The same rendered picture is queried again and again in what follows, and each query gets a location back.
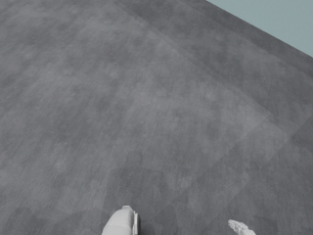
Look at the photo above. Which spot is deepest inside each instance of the robot right hand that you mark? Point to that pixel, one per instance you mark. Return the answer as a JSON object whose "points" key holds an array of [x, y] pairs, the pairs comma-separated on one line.
{"points": [[240, 228]]}

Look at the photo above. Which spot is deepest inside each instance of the left robot thigh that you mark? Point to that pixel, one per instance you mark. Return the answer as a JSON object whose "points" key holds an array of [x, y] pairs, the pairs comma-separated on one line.
{"points": [[122, 222]]}

